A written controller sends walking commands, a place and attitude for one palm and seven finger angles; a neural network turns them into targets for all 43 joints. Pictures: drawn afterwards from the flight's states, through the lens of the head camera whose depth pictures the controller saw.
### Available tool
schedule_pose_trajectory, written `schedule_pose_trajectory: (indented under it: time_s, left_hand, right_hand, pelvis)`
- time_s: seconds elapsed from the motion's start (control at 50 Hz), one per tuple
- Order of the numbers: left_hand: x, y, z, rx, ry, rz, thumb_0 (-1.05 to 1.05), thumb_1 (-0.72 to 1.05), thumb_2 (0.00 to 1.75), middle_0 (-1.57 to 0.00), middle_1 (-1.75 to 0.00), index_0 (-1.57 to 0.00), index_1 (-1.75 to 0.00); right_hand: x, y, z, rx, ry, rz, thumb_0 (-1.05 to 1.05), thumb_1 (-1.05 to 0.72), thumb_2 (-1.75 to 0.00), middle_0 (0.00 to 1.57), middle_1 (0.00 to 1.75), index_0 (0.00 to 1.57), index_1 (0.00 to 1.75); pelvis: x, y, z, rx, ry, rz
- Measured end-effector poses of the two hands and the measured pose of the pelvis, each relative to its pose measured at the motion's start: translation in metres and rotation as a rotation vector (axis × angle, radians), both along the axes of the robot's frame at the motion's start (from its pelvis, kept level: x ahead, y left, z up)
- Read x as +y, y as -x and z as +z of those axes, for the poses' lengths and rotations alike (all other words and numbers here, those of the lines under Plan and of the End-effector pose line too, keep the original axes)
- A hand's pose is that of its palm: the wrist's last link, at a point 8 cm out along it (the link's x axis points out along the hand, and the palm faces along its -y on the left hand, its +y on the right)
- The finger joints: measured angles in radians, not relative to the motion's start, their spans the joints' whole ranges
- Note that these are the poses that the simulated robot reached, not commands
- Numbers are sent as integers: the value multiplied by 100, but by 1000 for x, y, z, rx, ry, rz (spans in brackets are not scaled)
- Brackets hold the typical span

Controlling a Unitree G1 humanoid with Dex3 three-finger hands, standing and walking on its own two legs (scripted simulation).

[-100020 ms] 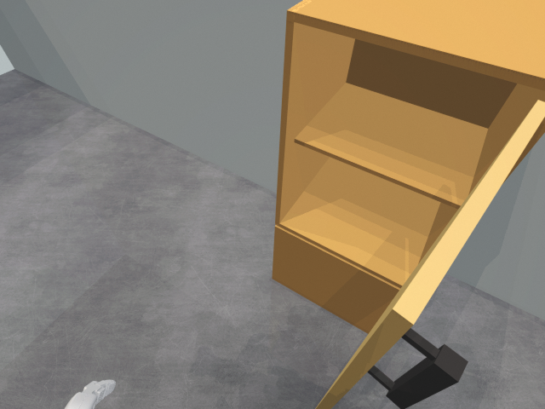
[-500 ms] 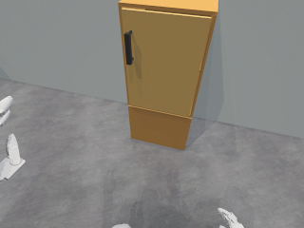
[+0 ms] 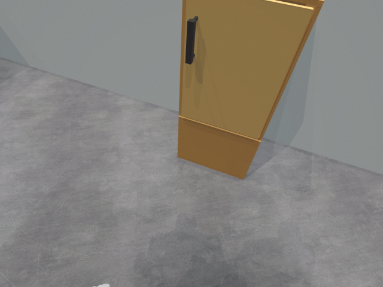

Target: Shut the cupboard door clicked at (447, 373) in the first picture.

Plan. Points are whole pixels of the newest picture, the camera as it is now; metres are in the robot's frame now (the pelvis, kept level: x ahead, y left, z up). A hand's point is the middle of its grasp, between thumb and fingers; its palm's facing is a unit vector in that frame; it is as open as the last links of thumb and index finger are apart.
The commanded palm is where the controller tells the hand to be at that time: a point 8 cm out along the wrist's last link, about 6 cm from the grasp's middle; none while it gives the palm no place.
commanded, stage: let the arm hang, fingers relaxed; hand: left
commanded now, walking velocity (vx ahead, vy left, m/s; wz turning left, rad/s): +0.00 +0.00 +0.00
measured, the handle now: (192, 40) +0.92 +0.06 +0.06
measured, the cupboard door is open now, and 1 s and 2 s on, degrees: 0 0 0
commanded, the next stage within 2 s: look to check the result in 0.76 s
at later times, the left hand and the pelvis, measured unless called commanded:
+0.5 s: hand out of the picture -0.02 +0.22 -0.16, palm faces -0.03 -0.98 -0.21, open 7.4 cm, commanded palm none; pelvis +0.00 +0.04 +0.01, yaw -3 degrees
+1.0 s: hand out of the picture -0.02 +0.19 -0.16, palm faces -0.03 -0.98 -0.18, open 7.4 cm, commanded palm none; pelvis -0.01 +0.02 +0.01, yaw -3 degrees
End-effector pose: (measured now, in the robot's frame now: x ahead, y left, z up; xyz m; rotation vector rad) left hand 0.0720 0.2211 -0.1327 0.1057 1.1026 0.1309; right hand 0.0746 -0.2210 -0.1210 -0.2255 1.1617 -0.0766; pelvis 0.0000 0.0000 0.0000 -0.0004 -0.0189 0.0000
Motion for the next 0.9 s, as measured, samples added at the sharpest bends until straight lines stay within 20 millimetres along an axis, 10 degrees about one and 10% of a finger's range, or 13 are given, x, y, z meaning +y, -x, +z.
schedule_pose_trajectory:
  time_s: [0.34,0.6,0.9]
  left_hand:
    - [53,87,5,326,-79,-7,0,91,90,-20,-30,-20,-30]
    - [36,97,0,361,-33,-23,1,91,90,-20,-30,-20,-30]
    - [19,96,-2,353,-19,-24,1,90,90,-20,-30,-20,-30]
  right_hand:
    - [24,82,-12,190,-20,-150,0,-91,-89,20,30,20,29]
    - [46,126,-15,285,-54,-212,0,-90,-89,20,30,20,29]
    - [38,120,-16,264,-60,-223,0,-90,-89,20,30,20,29]
  pelvis:
    - [31,0,13,-22,6,-43]
    - [36,5,13,-21,-3,-55]
    - [26,6,12,-18,1,-57]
